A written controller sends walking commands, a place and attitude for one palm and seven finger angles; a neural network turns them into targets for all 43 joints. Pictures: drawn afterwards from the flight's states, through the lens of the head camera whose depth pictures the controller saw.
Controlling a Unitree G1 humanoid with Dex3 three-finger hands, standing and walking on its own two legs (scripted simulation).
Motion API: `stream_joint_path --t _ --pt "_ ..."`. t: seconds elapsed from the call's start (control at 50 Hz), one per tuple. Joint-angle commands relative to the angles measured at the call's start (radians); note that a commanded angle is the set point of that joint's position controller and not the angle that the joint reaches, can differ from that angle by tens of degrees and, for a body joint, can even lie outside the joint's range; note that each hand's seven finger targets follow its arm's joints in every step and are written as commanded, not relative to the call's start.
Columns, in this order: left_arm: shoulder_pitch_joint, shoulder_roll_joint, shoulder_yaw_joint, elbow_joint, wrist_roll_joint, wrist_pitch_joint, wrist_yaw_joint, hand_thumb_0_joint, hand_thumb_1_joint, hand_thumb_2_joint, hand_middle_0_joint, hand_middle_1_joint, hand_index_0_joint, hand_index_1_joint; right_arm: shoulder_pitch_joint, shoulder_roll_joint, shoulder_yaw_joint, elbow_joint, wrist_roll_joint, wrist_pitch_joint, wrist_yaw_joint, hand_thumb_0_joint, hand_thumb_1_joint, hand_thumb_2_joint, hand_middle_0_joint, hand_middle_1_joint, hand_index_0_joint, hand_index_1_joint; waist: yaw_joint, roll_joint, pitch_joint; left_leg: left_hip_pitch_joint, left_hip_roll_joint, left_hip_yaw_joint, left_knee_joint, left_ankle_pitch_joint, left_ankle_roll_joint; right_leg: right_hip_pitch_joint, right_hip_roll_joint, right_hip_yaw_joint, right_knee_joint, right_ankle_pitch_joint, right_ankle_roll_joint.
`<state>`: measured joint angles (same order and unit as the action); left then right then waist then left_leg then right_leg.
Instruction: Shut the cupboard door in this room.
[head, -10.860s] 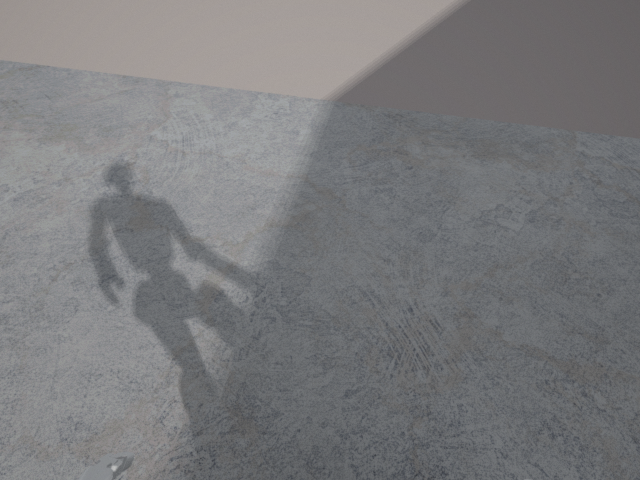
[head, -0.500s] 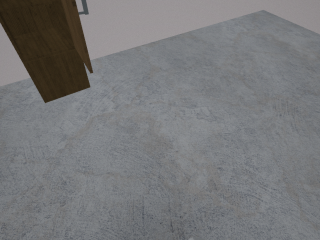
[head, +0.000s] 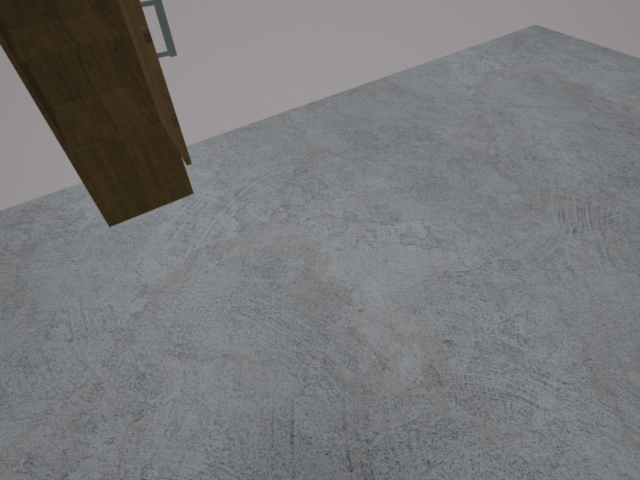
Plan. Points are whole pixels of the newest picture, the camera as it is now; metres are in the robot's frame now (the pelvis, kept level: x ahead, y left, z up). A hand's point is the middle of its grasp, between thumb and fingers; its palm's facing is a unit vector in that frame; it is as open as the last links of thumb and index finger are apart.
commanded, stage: stand and wait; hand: left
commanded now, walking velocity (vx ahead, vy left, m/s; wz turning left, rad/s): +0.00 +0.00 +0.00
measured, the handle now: (158, 29) +1.21 +0.52 +0.08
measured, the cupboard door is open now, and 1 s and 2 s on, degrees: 86 86 86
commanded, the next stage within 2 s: turn or walk to find it in 0.46 s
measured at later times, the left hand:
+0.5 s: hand out of the picture -0.01 +0.16 -0.17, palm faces +0.04 -0.99 -0.17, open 7.4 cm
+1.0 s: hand out of the picture +0.00 +0.20 -0.18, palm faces +0.10 -0.98 -0.20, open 7.4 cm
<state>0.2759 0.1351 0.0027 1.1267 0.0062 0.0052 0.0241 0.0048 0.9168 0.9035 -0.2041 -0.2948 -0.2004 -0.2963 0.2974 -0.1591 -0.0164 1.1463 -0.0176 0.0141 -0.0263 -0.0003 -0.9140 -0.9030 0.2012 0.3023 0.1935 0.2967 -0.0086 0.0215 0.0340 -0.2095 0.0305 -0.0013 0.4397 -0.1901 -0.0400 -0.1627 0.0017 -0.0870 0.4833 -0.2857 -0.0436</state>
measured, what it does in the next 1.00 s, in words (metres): stands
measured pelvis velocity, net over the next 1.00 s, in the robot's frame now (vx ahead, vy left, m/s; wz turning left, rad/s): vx -0.01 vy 0.02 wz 0.05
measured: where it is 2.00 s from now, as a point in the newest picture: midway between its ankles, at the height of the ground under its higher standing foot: outside the picture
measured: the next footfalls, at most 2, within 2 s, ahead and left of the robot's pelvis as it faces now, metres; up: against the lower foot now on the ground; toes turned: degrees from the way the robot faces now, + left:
right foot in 1.88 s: +0.03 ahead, -0.13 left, +0.00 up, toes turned +14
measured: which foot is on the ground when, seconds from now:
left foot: down 0.00-1.00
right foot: down 0.00-1.00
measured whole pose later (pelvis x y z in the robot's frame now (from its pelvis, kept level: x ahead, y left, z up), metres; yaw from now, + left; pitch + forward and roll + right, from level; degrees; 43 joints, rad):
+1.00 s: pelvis -0.01 +0.02 +0.00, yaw +3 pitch -2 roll +0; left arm 0.25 0.16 0.02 1.11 0.01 0.00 0.03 0.00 0.90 0.90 -0.20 -0.29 -0.20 -0.30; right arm 0.25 -0.16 -0.02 1.11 -0.02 0.00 -0.03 0.01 -0.93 -0.90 0.20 0.30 0.20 0.30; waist 0.01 0.00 0.05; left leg -0.26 -0.01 -0.04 0.48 -0.19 0.00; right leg -0.17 -0.04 -0.13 0.48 -0.28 -0.01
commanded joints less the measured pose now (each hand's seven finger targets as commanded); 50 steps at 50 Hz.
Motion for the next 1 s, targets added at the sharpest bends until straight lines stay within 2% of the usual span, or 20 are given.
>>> stream_joint_path --t 0.0,0.06,0.14,0.2,0.32,0.44,0.52,0.58,0.62,0.66,0.68,0.7,0.74,0.78,0.8,0.82,0.88,0.94,0.98 --pt "0.041 0.115 0.017 -0.027 -0.004 -0.019 0.011 0.0 0.9 0.9 -0.2 -0.3 -0.2 -0.3 0.046 -0.057 -0.007 -0.021 0.005 -0.015 -0.005 0.0 -0.9 -0.9 0.2 0.3 0.2 0.3 0.007 -0.038 0.055 0.034 0.049 -0.031 -0.046 0.078 0.035 -0.093 -0.144 0.158 -0.209 0.001 0.007" --pt "0.054 0.106 0.017 -0.017 -0.005 -0.022 0.013 0.0 0.9 0.9 -0.2 -0.3 -0.2 -0.3 0.059 -0.051 -0.006 -0.01 0.006 -0.02 -0.009 0.0 -0.9 -0.9 0.2 0.3 0.2 0.3 0.007 -0.023 0.023 0.044 0.055 -0.032 -0.048 0.101 0.035 -0.059 -0.138 0.145 -0.194 0.051 0.007" --pt "0.064 0.092 0.017 -0.006 -0.004 -0.02 0.014 0.0 0.9 0.9 -0.2 -0.3 -0.2 -0.3 0.072 -0.041 -0.005 -0.001 0.006 -0.019 -0.012 0.0 -0.9 -0.9 0.2 0.3 0.2 0.3 0.006 -0.028 0.059 0.024 0.056 -0.028 -0.052 0.074 0.033 -0.069 -0.132 0.139 -0.203 0.018 0.007" --pt "0.08 0.079 0.016 0.0 -0.004 -0.021 0.015 0.0 0.9 0.9 -0.2 -0.3 -0.2 -0.3 0.075 -0.039 -0.005 0.001 0.006 -0.022 -0.015 0.0 -0.9 -0.9 0.2 0.3 0.2 0.3 0.009 -0.006 0.052 0.035 0.058 -0.03 -0.054 0.079 0.037 -0.073 -0.127 0.139 -0.2 0.027 0.006" --pt "0.091 0.069 0.015 0.003 -0.002 -0.021 0.017 0.0 0.9 0.9 -0.2 -0.3 -0.2 -0.3 0.082 -0.034 -0.008 0.001 0.007 -0.024 -0.016 0.0 -0.9 -0.9 0.2 0.3 0.2 0.3 0.009 -0.03 0.06 0.035 0.064 -0.03 -0.051 0.079 0.039 -0.077 -0.12 0.131 -0.191 0.044 0.01" --pt "0.097 0.067 0.014 -0.001 -0.001 -0.023 0.018 0.0 0.9 0.9 -0.2 -0.3 -0.2 -0.3 0.08 -0.035 -0.007 -0.003 0.008 -0.028 -0.016 0.0 -0.9 -0.9 0.2 0.3 0.2 0.3 0.01 -0.029 0.066 0.027 0.068 -0.035 -0.059 0.093 0.045 -0.07 -0.117 0.126 -0.177 0.08 0.013" --pt "0.085 0.088 0.025 -0.018 -0.002 -0.016 0.021 0.0 0.9 0.9 -0.2 -0.3 -0.2 -0.3 0.065 -0.047 -0.01 -0.017 0.008 -0.022 -0.012 0.0 -0.9 -0.9 0.2 0.3 0.2 0.3 0.015 -0.012 0.064 -0.021 0.066 -0.053 -0.033 0.113 0.047 -0.045 -0.127 0.097 -0.13 0.087 0.016" --pt "0.072 0.109 0.04 -0.037 0.0 -0.009 0.022 0.0 0.9 0.9 -0.2 -0.3 -0.2 -0.3 0.046 -0.055 -0.017 -0.042 0.005 -0.013 -0.007 0.0 -0.9 -0.9 0.2 0.3 0.2 0.3 0.02 -0.044 0.067 -0.082 0.051 -0.052 0.007 0.083 0.047 -0.041 -0.156 0.096 -0.118 0.047 0.009" --pt "0.055 0.126 0.05 -0.052 0.004 -0.003 0.022 0.0 0.9 0.9 -0.2 -0.3 -0.2 -0.3 0.035 -0.06 -0.025 -0.06 0.004 -0.004 -0.004 0.0 -0.9 -0.9 0.2 0.3 0.2 0.3 0.017 -0.074 0.071 -0.103 0.036 -0.032 0.067 0.046 0.041 -0.063 -0.196 0.112 -0.133 0.009 -0.008" --pt "0.035 0.14 0.056 -0.069 0.006 -0.003 0.021 0.0 0.9 0.9 -0.2 -0.3 -0.2 -0.3 0.04 -0.054 -0.029 -0.068 0.002 -0.001 -0.002 0.0 -0.9 -0.9 0.2 0.3 0.2 0.3 0.011 -0.102 0.045 -0.084 0.026 -0.014 0.126 0.025 0.036 -0.085 -0.239 0.131 -0.143 0.012 -0.036" --pt "0.018 0.141 0.055 -0.073 0.007 -0.004 0.02 0.0 0.9 0.9 -0.2 -0.3 -0.2 -0.3 0.048 -0.052 -0.03 -0.066 0.002 -0.001 -0.001 0.0 -0.9 -0.9 0.2 0.3 0.2 0.3 0.003 -0.105 0.034 -0.064 0.028 -0.015 0.134 0.021 0.035 -0.099 -0.245 0.133 -0.139 0.016 -0.044" --pt "0.009 0.137 0.054 -0.077 0.007 -0.004 0.019 0.0 0.9 0.9 -0.2 -0.3 -0.2 -0.3 0.049 -0.05 -0.03 -0.065 0.001 -0.002 -0.001 0.0 -0.9 -0.9 0.2 0.3 0.2 0.3 0.002 -0.088 0.034 -0.044 0.03 -0.024 0.126 0.025 0.037 -0.121 -0.237 0.125 -0.13 0.008 -0.042" --pt "-0.01 0.124 0.051 -0.079 0.008 -0.002 0.018 0.0 0.9 0.9 -0.2 -0.3 -0.2 -0.3 0.062 -0.055 -0.028 -0.063 0.0 -0.008 0.001 0.0 -0.9 -0.9 0.2 0.3 0.2 0.3 -0.006 -0.028 0.03 -0.045 0.053 -0.085 0.055 0.061 0.053 -0.121 -0.178 0.077 -0.07 -0.023 -0.008" --pt "0.013 0.099 0.042 -0.072 0.004 0.0 0.017 0.0 0.9 0.9 -0.2 -0.3 -0.2 -0.3 0.034 -0.085 -0.025 -0.069 0.0 -0.017 -0.001 0.0 -0.9 -0.9 0.2 0.3 0.2 0.3 0.014 0.083 0.043 -0.091 0.11 -0.193 -0.064 0.052 0.089 -0.082 -0.1 0.022 -0.002 -0.028 0.038" --pt "0.035 0.09 0.037 -0.061 0.004 0.0 0.017 0.0 0.9 0.9 -0.2 -0.3 -0.2 -0.3 0.018 -0.1 -0.025 -0.073 0.002 -0.022 -0.004 0.0 -0.9 -0.9 0.2 0.3 0.2 0.3 0.027 0.103 0.031 -0.108 0.134 -0.244 -0.111 0.039 0.11 -0.041 -0.084 0.012 0.015 -0.005 0.049" --pt "0.047 0.086 0.034 -0.053 0.005 -0.001 0.016 0.0 0.9 0.9 -0.2 -0.3 -0.2 -0.3 0.008 -0.11 -0.025 -0.076 0.004 -0.026 -0.006 0.0 -0.9 -0.9 0.2 0.3 0.2 0.3 0.036 0.111 0.016 -0.125 0.143 -0.267 -0.131 0.044 0.123 0.001 -0.078 0.014 0.02 0.013 0.052" --pt "0.071 0.094 0.027 -0.031 0.005 -0.006 0.014 0.0 0.9 0.9 -0.2 -0.3 -0.2 -0.3 -0.018 -0.11 -0.023 -0.082 0.006 -0.031 -0.007 0.0 -0.9 -0.9 0.2 0.3 0.2 0.3 0.044 0.082 0.004 -0.111 0.109 -0.217 -0.124 0.021 0.106 0.032 -0.1 0.035 -0.048 0.053 0.048" --pt "0.059 0.11 0.025 -0.028 0.006 -0.013 0.013 0.0 0.9 0.9 -0.2 -0.3 -0.2 -0.3 -0.007 -0.095 -0.02 -0.076 0.008 -0.03 -0.005 0.0 -0.9 -0.9 0.2 0.3 0.2 0.3 0.028 0.008 0.0 -0.072 0.071 -0.149 -0.077 0.054 0.077 0.017 -0.128 0.058 -0.102 0.07 0.036" --pt "0.044 0.121 0.025 -0.03 0.004 -0.017 0.011 0.0 0.9 0.9 -0.2 -0.3 -0.2 -0.3 0.006 -0.096 -0.018 -0.073 0.007 -0.03 -0.003 0.0 -0.9 -0.9 0.2 0.3 0.2 0.3 0.017 -0.012 -0.006 -0.039 0.062 -0.131 -0.067 0.079 0.068 -0.001 -0.137 0.068 -0.12 0.065 0.03"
